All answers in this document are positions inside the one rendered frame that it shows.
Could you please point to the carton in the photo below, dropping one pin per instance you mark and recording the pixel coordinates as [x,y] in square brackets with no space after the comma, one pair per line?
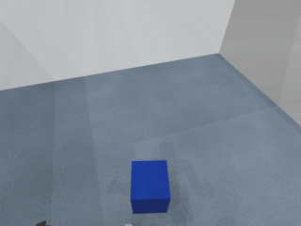
[150,192]

